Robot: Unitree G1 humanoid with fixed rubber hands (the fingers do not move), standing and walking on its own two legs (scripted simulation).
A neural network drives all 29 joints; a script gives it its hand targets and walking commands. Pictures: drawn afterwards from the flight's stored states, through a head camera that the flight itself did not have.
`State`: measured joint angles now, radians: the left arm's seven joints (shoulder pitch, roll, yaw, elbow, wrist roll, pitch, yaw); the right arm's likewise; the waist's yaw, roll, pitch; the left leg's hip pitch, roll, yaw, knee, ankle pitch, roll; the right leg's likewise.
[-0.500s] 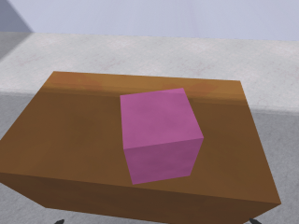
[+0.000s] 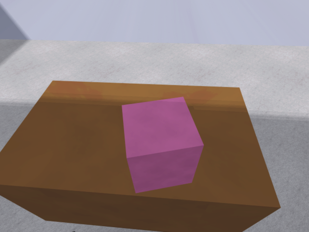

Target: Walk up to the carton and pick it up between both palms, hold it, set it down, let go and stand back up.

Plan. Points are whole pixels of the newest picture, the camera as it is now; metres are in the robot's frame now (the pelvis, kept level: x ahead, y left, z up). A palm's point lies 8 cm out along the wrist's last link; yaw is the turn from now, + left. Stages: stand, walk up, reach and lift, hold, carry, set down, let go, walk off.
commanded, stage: stand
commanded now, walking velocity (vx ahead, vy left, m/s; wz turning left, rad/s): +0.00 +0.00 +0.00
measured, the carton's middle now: (158, 146) +0.42 +0.01 -0.08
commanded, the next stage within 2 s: none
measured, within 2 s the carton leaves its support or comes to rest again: neither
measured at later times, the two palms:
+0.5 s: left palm out of the picture +0.06 +0.28 -0.11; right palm out of the picture +0.07 -0.28 -0.12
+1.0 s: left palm out of the picture +0.07 +0.28 -0.11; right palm out of the picture +0.07 -0.28 -0.12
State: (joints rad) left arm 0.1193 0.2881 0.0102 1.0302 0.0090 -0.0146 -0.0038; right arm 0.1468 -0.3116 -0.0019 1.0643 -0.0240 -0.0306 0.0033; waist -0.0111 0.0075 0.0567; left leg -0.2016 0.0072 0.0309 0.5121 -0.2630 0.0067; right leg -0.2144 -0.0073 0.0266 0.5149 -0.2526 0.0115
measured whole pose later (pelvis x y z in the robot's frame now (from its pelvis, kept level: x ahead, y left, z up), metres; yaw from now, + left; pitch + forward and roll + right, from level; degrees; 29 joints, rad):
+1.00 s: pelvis +0.00 +0.00 +0.01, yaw +0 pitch -3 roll +0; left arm 0.11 0.31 0.02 1.12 0.01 -0.02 -0.01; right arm 0.11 -0.31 -0.01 1.12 -0.01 -0.02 0.00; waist 0.00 0.01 0.06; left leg -0.14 0.02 0.02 0.39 -0.20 0.00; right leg -0.14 0.00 0.01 0.37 -0.18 0.01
